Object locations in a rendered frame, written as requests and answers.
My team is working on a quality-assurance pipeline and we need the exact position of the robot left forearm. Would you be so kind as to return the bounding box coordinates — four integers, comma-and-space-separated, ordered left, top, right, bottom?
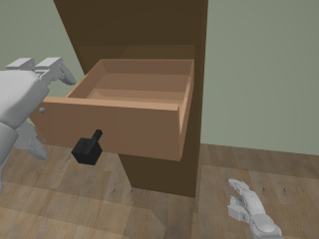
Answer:
0, 121, 19, 196

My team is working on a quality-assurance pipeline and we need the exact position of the handle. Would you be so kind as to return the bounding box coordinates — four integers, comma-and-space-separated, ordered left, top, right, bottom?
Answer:
71, 129, 103, 165

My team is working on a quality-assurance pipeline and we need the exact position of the drawer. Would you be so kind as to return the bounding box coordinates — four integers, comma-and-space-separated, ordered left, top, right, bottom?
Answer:
28, 59, 194, 161

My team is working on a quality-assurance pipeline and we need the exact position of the robot right forearm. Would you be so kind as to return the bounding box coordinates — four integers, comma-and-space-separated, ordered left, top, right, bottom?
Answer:
249, 213, 284, 239

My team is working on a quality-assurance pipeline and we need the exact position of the cabinet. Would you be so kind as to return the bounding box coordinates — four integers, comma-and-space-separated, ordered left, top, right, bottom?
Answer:
53, 0, 208, 198

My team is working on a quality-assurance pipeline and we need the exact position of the robot right hand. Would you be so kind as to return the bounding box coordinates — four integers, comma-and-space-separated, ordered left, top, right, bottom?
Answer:
227, 178, 266, 225

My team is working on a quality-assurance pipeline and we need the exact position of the robot left hand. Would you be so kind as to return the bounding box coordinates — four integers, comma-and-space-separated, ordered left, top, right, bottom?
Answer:
0, 57, 76, 160

